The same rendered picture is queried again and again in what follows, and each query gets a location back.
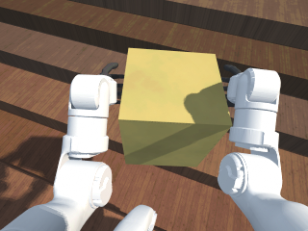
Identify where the left robot upper arm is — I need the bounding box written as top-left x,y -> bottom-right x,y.
0,159 -> 113,231

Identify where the robot right forearm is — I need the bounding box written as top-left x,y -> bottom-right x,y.
227,67 -> 283,187

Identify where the robot right hand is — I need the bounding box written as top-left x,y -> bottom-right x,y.
221,64 -> 241,108

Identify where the robot left hand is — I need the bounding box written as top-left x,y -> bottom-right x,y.
100,63 -> 125,104

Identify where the robot left thigh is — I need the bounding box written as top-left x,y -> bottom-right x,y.
114,204 -> 158,231

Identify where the carton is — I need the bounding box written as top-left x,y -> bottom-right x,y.
118,47 -> 233,167

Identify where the robot left forearm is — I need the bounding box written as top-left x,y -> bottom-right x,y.
53,74 -> 117,194

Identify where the right robot upper arm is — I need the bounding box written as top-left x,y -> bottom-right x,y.
218,152 -> 308,231

